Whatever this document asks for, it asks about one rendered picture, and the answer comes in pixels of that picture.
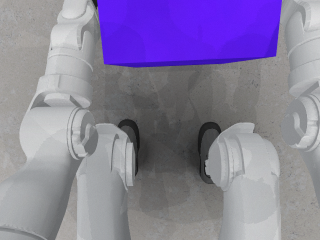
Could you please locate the robot left upper arm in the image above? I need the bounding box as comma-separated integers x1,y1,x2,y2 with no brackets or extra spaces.
0,106,99,240

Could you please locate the right robot forearm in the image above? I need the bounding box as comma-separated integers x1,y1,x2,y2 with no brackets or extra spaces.
279,0,320,98

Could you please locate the right robot foot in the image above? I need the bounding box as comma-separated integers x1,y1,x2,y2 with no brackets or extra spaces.
198,122,222,184

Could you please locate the robot right upper arm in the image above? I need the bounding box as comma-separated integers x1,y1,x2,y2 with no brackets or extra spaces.
280,93,320,208

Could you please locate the carton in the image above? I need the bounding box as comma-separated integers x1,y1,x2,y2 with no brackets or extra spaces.
97,0,282,68

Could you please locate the left robot forearm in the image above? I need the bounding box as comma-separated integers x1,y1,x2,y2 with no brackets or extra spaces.
19,0,101,151

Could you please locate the right robot shin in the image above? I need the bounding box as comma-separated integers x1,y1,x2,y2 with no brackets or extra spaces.
205,122,280,183

